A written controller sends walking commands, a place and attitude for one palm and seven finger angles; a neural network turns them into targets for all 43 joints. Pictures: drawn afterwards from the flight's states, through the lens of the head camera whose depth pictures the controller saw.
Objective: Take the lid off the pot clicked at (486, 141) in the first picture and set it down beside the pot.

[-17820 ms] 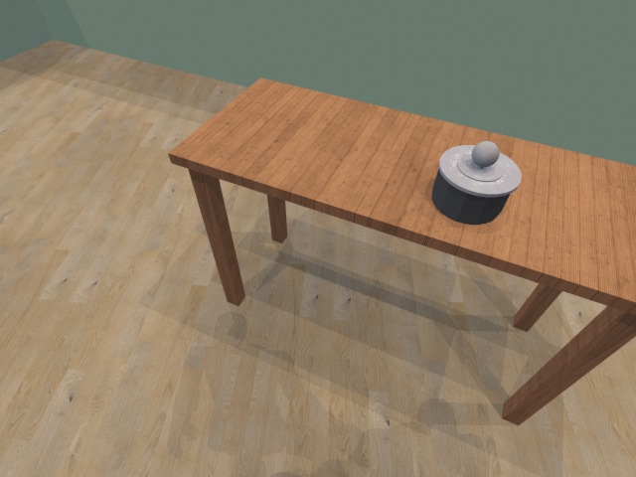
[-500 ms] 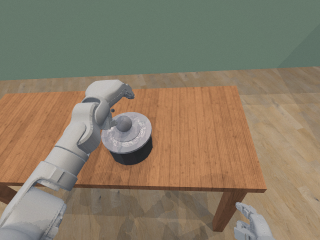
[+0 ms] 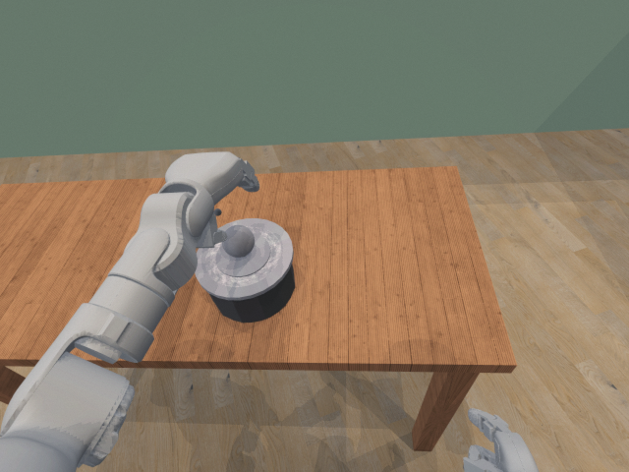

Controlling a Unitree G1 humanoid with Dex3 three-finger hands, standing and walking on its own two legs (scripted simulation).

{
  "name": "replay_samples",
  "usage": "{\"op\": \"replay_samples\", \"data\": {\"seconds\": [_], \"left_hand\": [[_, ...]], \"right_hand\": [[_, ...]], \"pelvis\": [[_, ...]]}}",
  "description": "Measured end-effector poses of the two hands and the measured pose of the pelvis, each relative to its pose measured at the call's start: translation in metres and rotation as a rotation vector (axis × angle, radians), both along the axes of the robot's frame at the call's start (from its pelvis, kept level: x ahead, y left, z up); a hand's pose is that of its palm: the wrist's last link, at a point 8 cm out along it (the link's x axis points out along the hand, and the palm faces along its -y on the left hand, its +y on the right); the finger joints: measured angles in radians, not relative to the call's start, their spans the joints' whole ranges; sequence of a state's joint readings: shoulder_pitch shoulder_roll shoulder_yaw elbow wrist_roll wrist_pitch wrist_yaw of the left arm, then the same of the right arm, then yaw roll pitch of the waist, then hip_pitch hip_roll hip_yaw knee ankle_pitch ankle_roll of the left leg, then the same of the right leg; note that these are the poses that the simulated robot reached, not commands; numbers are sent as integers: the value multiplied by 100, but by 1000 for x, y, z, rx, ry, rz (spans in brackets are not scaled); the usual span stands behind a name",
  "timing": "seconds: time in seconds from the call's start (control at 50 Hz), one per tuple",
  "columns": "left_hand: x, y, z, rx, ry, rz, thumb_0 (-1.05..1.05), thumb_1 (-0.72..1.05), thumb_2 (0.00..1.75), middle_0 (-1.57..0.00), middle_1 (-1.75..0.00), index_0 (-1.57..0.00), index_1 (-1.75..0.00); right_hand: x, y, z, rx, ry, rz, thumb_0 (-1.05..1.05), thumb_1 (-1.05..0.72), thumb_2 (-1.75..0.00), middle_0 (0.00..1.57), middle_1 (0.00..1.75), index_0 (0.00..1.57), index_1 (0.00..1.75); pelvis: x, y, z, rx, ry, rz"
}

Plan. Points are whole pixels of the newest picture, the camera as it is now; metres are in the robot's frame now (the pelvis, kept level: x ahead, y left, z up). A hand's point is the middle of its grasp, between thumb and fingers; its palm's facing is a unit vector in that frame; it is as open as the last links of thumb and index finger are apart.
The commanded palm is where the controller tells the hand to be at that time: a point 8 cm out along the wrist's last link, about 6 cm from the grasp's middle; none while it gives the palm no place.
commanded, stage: lower the open fingers around the knob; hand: left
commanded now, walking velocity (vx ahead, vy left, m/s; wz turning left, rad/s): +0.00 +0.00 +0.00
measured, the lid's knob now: (238, 241) +0.44 +0.14 +0.04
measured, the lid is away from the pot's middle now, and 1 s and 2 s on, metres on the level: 0.00 0.00 0.00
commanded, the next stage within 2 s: close the fingers and squeeze the knob in 1.16 s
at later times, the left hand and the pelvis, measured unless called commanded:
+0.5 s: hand (218, 235) +0.40 +0.15 +0.09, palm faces -0.28 -0.04 -0.96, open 10.5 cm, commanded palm +0.39 +0.15 +0.15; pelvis +0.01 +0.00 +0.00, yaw +0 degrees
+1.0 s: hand (224, 251) +0.40 +0.15 +0.06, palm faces -0.30 -0.05 -0.95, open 10.5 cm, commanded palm +0.39 +0.15 +0.12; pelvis +0.01 +0.01 +0.00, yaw -1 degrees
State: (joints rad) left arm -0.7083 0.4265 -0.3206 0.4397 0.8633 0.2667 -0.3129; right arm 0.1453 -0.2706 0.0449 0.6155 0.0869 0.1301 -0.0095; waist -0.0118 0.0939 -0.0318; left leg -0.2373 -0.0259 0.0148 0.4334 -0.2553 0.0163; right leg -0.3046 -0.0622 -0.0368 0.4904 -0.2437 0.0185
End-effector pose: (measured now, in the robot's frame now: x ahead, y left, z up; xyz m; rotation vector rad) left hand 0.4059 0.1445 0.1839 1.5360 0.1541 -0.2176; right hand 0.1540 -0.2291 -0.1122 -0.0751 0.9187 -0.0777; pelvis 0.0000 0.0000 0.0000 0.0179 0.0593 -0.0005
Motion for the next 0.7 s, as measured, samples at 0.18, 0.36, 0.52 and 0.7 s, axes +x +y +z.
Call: {"op": "replay_samples", "data": {"seconds": [0.18, 0.36, 0.52, 0.7], "left_hand": [[0, -5, -12, -6, 18, -14, 0, -32, 137, -80, -9, -81, -8], [-3, 2, -22, -17, 14, -3, 0, -32, 137, -80, -9, -81, -8], [-7, 9, -37, -14, 53, 6, 0, -32, 137, -80, -9, -81, -8], [-6, 16, -48, -23, 62, 1, 0, -32, 137, -80, -9, -81, -8]], "right_hand": [[-1, -2, -3, -1, 24, 0, 1, -91, -89, 20, 30, 20, 29], [11, 3, 1, 8, -2, 9, 1, -91, -89, 20, 30, 20, 29], [21, 7, 5, -1, -15, 20, 1, -91, -89, 20, 30, 20, 29], [17, 8, 3, -9, 12, 15, 1, -91, -89, 20, 30, 20, 29]], "pelvis": [[3, 1, 0, -1, 6, -1], [6, 1, 0, -3, 11, -3], [6, 2, 0, -6, 15, 1], [8, 5, 0, -9, 26, 1]]}}
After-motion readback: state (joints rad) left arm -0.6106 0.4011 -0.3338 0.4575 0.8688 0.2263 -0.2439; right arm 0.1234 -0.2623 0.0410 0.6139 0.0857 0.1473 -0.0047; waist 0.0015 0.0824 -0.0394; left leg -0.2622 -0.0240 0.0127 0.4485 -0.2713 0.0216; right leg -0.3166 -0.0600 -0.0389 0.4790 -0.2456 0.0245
